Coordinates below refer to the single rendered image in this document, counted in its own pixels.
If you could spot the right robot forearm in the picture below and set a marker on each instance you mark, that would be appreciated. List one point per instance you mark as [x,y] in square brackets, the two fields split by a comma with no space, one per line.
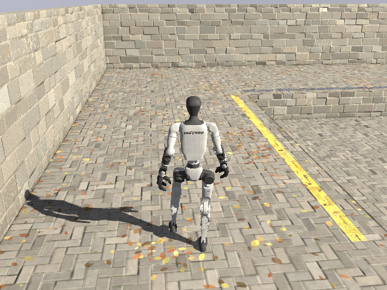
[222,159]

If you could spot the left robot hand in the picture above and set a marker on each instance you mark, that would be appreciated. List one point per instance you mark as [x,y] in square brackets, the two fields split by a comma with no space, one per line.
[161,183]

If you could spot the left robot forearm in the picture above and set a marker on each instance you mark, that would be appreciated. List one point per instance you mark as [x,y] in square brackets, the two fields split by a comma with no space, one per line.
[164,164]

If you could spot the robot left upper arm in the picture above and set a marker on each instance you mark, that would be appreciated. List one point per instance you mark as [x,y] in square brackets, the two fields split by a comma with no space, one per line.
[174,128]

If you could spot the robot right upper arm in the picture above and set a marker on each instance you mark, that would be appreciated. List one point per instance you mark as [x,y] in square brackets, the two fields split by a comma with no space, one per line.
[211,127]

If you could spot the right robot hand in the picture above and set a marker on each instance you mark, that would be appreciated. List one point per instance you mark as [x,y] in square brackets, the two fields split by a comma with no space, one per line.
[220,169]

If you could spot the right robot thigh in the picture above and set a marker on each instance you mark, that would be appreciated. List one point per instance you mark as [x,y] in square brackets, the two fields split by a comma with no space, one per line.
[208,178]

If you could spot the robot torso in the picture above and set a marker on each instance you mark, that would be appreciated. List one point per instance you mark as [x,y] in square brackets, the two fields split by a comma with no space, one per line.
[193,139]

